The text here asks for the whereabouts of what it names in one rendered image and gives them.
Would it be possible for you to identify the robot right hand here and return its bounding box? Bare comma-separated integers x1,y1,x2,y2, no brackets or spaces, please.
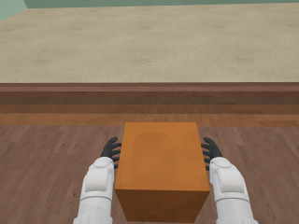
201,137,223,171

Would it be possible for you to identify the right robot forearm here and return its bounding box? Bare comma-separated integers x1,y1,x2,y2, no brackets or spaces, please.
209,157,259,224

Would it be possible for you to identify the carton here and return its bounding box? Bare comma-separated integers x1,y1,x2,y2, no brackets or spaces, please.
114,122,210,223

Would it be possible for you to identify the robot left hand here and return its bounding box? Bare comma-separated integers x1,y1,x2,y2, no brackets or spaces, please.
100,136,122,169

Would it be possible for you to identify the left robot forearm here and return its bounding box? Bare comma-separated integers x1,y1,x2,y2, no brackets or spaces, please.
73,157,114,224

